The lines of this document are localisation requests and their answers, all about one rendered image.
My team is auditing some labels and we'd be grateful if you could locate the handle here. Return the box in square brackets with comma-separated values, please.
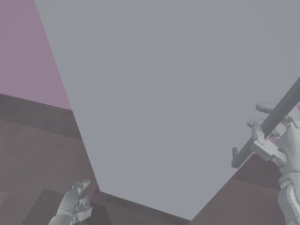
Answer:
[232, 77, 300, 169]

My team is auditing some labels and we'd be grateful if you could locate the robot left hand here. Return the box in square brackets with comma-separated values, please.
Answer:
[56, 178, 93, 224]

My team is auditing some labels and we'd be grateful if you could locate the fridge door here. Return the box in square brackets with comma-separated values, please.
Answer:
[34, 0, 300, 221]

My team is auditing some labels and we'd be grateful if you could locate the left robot forearm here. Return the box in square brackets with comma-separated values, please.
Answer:
[49, 214, 73, 225]

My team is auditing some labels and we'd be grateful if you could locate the robot right hand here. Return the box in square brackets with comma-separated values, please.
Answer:
[247, 101, 300, 175]

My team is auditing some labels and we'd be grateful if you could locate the right robot forearm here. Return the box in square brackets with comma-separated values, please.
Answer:
[277, 171, 300, 225]

